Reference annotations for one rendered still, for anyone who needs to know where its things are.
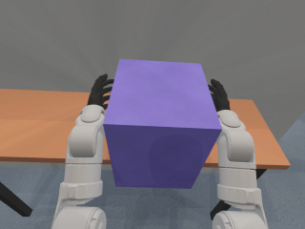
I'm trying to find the table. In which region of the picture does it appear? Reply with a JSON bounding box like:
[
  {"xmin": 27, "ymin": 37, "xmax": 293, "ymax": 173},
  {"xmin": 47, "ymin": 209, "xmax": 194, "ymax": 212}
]
[{"xmin": 0, "ymin": 89, "xmax": 291, "ymax": 220}]

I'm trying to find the robot left forearm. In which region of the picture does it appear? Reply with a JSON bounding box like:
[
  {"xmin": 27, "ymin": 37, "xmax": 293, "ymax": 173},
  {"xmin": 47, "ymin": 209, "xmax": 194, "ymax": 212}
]
[{"xmin": 51, "ymin": 104, "xmax": 106, "ymax": 229}]

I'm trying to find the left robot upper arm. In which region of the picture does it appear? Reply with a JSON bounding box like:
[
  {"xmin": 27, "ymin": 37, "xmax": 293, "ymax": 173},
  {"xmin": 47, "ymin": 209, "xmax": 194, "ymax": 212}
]
[{"xmin": 52, "ymin": 206, "xmax": 107, "ymax": 229}]

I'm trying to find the left robot hand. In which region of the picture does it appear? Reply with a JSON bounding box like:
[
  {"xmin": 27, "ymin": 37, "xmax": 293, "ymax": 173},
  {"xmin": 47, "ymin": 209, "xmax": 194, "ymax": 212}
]
[{"xmin": 87, "ymin": 73, "xmax": 114, "ymax": 110}]

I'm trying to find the right robot hand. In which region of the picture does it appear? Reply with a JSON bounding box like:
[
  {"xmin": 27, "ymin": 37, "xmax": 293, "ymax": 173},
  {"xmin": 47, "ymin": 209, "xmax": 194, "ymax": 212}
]
[{"xmin": 208, "ymin": 79, "xmax": 231, "ymax": 112}]

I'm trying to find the carton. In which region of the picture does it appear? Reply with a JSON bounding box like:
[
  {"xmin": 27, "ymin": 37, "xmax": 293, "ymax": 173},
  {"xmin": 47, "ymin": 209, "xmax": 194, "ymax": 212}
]
[{"xmin": 103, "ymin": 59, "xmax": 222, "ymax": 189}]

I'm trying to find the robot right forearm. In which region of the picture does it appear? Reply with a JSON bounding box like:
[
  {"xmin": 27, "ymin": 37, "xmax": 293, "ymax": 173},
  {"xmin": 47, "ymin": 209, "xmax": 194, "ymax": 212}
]
[{"xmin": 215, "ymin": 110, "xmax": 269, "ymax": 229}]

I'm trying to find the right robot upper arm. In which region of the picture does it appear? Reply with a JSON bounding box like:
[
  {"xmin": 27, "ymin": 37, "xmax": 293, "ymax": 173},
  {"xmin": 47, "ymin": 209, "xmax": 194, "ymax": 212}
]
[{"xmin": 213, "ymin": 210, "xmax": 267, "ymax": 229}]

